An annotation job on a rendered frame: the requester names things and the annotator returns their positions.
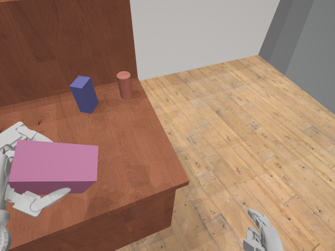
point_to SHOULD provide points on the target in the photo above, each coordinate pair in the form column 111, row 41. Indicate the robot left forearm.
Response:
column 5, row 235

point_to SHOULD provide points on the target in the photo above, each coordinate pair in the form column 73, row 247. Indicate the sponge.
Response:
column 44, row 167

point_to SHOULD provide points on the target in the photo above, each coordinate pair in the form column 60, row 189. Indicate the robot left hand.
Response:
column 28, row 203

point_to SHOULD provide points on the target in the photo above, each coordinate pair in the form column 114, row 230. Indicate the robot right hand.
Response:
column 266, row 240

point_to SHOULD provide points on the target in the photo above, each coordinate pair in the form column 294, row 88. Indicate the table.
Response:
column 44, row 46

